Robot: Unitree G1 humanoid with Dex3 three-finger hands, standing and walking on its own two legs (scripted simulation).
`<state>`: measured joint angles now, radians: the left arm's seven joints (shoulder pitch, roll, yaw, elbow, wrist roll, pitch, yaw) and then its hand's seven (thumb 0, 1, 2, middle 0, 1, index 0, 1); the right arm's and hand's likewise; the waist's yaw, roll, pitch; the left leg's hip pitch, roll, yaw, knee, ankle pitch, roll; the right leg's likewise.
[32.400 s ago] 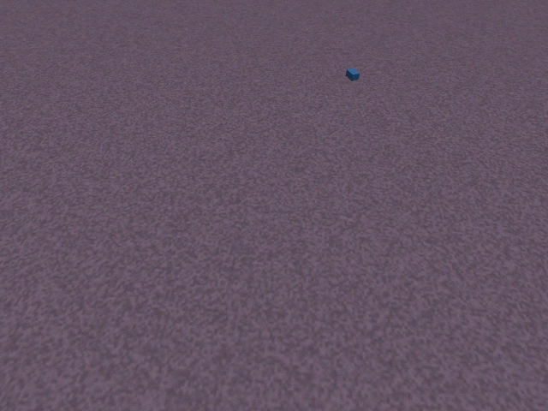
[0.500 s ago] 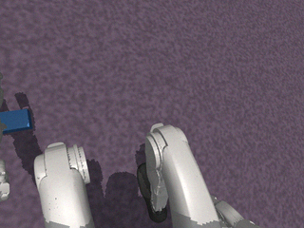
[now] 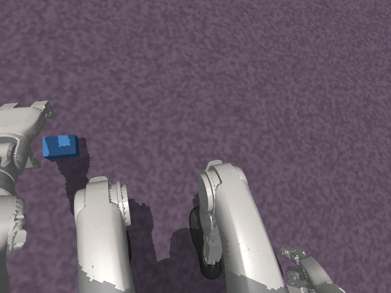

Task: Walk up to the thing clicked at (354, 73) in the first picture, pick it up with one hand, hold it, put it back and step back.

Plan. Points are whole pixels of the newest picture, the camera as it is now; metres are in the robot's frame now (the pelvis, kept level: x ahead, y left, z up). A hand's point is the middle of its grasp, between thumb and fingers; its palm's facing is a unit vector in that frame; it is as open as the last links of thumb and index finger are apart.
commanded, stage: home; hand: left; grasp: from above
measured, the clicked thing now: (61, 147) +0.46 +0.27 -0.33
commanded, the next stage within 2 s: none
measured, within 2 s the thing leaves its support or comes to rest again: neither
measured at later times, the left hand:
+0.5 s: hand (14, 134) +0.43 +0.29 -0.09, palm faces -0.34 -0.37 -0.86, open 10.2 cm
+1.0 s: hand out of the picture +0.27 +0.23 +0.13, palm faces -0.01 -0.93 -0.38, open 7.4 cm
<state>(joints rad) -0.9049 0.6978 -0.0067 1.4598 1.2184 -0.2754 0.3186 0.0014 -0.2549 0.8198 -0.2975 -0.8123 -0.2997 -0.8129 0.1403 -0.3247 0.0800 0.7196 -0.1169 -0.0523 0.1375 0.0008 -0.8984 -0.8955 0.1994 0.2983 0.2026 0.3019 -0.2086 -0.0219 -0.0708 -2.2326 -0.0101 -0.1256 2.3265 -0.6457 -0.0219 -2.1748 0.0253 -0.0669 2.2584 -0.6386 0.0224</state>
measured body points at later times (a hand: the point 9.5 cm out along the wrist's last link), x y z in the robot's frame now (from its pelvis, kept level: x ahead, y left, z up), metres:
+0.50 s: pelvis +0.02 +0.01 +0.04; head +0.22 +0.05 +0.44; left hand +0.44 +0.30 -0.05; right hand +0.09 -0.24 -0.09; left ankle +0.09 +0.13 -0.32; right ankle +0.11 -0.12 -0.32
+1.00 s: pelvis +0.03 +0.00 +0.23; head +0.16 +0.04 +0.66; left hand +0.27 +0.28 +0.15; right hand +0.27 -0.21 +0.14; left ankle +0.09 +0.13 -0.32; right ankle +0.11 -0.12 -0.32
